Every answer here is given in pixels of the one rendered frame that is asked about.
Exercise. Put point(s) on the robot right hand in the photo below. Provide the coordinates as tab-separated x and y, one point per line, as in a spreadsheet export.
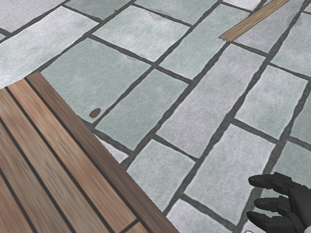
295	210

